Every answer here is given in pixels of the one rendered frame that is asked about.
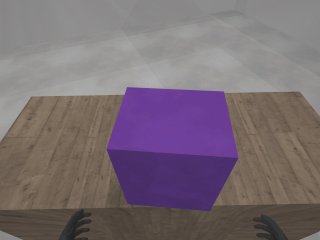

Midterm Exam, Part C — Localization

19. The robot right hand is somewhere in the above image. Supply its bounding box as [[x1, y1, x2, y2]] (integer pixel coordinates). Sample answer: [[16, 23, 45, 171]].
[[253, 214, 288, 240]]

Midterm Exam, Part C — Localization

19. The pedestal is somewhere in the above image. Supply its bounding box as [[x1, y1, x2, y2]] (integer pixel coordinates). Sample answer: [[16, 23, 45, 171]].
[[0, 91, 320, 240]]

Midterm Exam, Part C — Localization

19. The robot left hand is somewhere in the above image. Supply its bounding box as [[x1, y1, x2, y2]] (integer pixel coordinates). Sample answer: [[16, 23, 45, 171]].
[[59, 209, 92, 240]]

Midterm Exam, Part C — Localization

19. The carton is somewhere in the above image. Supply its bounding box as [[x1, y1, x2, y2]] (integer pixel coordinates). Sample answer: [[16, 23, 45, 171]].
[[106, 87, 239, 211]]

